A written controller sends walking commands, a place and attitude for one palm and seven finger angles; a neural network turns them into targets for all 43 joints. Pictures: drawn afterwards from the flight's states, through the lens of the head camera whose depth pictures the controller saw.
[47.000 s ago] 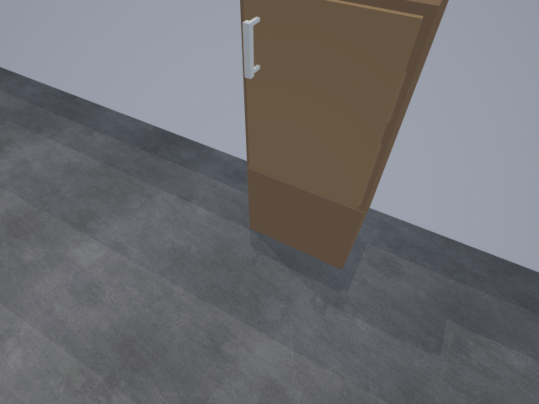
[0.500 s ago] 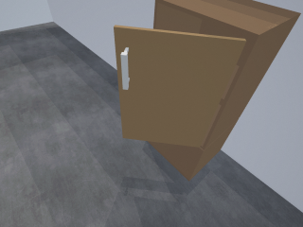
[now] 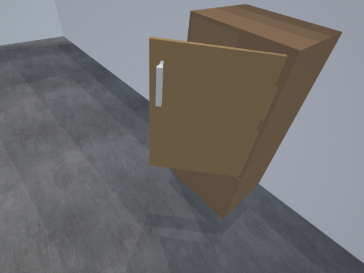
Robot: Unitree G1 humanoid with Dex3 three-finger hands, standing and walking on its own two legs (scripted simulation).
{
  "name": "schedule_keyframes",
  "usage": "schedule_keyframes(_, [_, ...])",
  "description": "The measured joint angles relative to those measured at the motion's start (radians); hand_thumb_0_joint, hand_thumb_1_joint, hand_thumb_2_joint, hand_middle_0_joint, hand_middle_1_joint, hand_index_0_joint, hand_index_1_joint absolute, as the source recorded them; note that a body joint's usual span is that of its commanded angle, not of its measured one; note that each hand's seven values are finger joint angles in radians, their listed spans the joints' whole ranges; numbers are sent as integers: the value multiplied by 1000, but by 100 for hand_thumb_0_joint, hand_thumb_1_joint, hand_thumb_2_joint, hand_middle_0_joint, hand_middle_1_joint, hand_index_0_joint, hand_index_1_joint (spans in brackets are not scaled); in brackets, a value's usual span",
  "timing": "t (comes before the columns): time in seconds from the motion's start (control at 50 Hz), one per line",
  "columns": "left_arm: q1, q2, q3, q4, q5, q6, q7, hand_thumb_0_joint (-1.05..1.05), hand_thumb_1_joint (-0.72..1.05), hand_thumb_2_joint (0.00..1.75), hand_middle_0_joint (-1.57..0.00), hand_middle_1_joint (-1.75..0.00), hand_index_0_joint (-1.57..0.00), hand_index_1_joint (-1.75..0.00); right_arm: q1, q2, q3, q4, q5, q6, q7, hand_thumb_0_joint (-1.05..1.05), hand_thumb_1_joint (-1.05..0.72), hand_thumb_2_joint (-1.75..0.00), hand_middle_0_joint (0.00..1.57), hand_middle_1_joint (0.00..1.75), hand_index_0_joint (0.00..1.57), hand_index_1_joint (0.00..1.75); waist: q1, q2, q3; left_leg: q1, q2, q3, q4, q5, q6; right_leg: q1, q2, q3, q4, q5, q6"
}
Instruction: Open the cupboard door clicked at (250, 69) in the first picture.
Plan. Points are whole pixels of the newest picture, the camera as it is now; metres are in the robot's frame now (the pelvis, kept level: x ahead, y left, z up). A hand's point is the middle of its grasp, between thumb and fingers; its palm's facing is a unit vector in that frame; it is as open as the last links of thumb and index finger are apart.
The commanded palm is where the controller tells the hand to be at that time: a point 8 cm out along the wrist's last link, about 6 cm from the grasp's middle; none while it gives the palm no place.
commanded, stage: shuffle to correct the standing spot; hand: left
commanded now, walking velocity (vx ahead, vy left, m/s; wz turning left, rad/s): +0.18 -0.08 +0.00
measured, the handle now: (160, 83) +0.66 +0.12 +0.11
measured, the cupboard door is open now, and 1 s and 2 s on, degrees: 42 42 42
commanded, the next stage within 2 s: come to a stop and stand still in 0.68 s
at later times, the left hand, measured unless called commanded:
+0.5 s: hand out of the picture +0.12 +0.21 -0.18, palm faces -0.08 -0.99 -0.11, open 7.4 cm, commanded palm none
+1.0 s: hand (131, 249) +0.24 +0.14 -0.18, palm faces +0.02 -0.98 -0.19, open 7.2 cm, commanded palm none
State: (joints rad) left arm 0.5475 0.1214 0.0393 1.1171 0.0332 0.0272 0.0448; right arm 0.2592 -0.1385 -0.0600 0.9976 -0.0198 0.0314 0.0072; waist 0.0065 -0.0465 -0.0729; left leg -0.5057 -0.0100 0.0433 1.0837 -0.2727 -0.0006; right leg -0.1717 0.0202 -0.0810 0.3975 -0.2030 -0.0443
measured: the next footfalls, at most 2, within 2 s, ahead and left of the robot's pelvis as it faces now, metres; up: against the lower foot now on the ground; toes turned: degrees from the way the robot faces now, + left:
left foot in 0.12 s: +0.00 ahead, +0.11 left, +0.00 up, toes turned +4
right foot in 0.76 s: +0.17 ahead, -0.13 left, +0.00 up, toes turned -2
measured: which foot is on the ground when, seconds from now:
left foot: up 0.00-0.10, down 0.12-0.76, up 0.78-1.00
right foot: down 0.00-0.12, up 0.14-0.74, down 0.76-1.00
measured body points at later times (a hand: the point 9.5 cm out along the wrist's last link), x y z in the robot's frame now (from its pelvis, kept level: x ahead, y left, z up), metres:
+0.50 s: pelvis +0.03 +0.04 +0.01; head +0.07 +0.08 +0.45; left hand +0.12 +0.26 -0.17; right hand -0.12 -0.12 -0.12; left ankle -0.04 +0.11 -0.74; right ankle +0.07 -0.12 -0.63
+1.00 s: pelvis +0.14 -0.03 -0.01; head +0.17 -0.02 +0.44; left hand +0.24 +0.19 -0.16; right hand +0.17 -0.27 -0.16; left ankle +0.16 +0.08 -0.72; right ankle +0.15 -0.11 -0.74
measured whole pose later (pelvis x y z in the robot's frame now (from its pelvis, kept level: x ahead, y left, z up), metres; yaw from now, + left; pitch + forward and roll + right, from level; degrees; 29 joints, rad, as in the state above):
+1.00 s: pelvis +0.14 -0.03 -0.01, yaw +0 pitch +0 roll -1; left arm 0.14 0.16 0.05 0.97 0.02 -0.03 0.04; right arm 0.23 -0.14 -0.05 1.03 -0.01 0.00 -0.04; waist -0.03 -0.01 0.06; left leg -0.42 0.06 0.06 0.81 -0.38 -0.03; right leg -0.27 0.03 -0.17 0.51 -0.25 -0.08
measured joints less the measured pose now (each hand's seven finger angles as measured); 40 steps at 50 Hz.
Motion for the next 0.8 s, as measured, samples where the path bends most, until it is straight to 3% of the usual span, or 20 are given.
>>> schedule_keyframes(0.1, [-79, 18, -1, -52, 8, -24, -21, 1, 90, 89, -20, -30, -20, -30, 64, 6, 9, 8, -2, -43, -14, 1, -92, -90, 20, 30, 20, 30, 11, -7, 5, 265, 44, 18, -464, -99, 24, -83, -10, 16, 73, -29, 11])
schedule_keyframes(0.12, [-99, 25, 1, -65, 5, -25, -23, 1, 90, 89, -20, -30, -20, -30, 71, 9, 15, 19, -4, -48, -20, 1, -92, -90, 20, 30, 20, 30, 10, -14, 15, 296, 39, 28, -535, -73, 49, -115, -17, 21, 129, -68, 17])
schedule_keyframes(0.16, [-129, 41, 11, -83, 3, -15, -29, 1, 91, 89, -20, -30, -20, -30, 86, 27, 27, 42, -10, -48, -29, 1, -92, -90, 20, 30, 20, 30, 6, -48, 31, 301, 12, 55, -536, -64, 69, -187, -29, 56, 298, -191, 13])
schedule_keyframes(0.24, [-193, 68, 29, -103, 13, 6, -50, 1, 91, 89, -20, -30, -19, -30, 170, 49, 49, 81, -11, -61, -43, 1, -92, -90, 20, 30, 20, 30, -22, -38, 25, 344, 7, 54, -623, -32, 68, -337, -19, 76, 630, -109, 14])
schedule_keyframes(0.3, [-247, 85, 40, -128, 8, -5, -59, 1, 91, 89, -20, -30, -19, -30, 221, 69, 65, 112, -7, -75, -46, 1, -92, -90, 20, 30, 20, 30, -27, -30, 42, 382, 5, 47, -711, 11, 72, -419, -35, 85, 751, -3, 22])
schedule_keyframes(0.38, [-301, 93, 42, -139, 3, -9, -58, 0, 91, 89, -19, -30, -19, -30, 262, 89, 79, 134, -5, -93, -53, 1, -91, -90, 20, 30, 20, 30, -44, -21, 70, 411, 6, 53, -770, 29, 73, -490, -56, 96, 802, 63, 32])
schedule_keyframes(0.54, [-404, 74, 18, -122, -1, 10, -62, 0, 91, 89, -19, -30, -19, -30, 304, 122, 96, 149, -17, -112, -62, 1, -91, -90, 20, 30, 20, 30, -97, -20, 122, 444, 20, 57, -780, -8, 59, -519, -80, 36, 733, 23, 37])
schedule_keyframes(0.64, [-482, 34, -7, -127, -8, 5, -70, 1, 91, 89, -19, -30, -19, -30, 309, 122, 93, 153, -23, -107, -62, 1, -91, -90, 20, 30, 20, 30, -123, -15, 149, 467, 29, 55, -763, -52, 36, -456, -72, -10, 531, -29, 19])
schedule_keyframes(0.7, [-516, 7, -19, -142, -13, -11, -73, 1, 91, 89, -19, -30, -19, -30, 304, 106, 83, 157, -19, -97, -59, 1, -91, -90, 20, 30, 20, 30, -127, 1, 160, 475, 40, 57, -712, -107, 16, -363, -52, -30, 341, -47, 4])
schedule_keyframes(0.76, [-516, -6, -25, -160, -12, -47, -71, 1, 91, 89, -20, -30, -20, -30, 307, 93, 67, 166, -2, -84, -50, 1, -91, -90, 20, 30, 20, 30, -114, 9, 149, 426, 55, 49, -518, -206, -1, -226, -38, -46, 171, 35, -22])
schedule_keyframes(0.8, [-512, -12, -21, -162, -15, -68, -58, 0, 91, 89, -20, -30, -20, -30, 257, 77, 57, 169, 10, -63, -47, 1, -91, -90, 20, 30, 20, 30, -101, 27, 166, 303, 67, 7, -185, -288, 7, -217, -22, -64, 227, -40, -30])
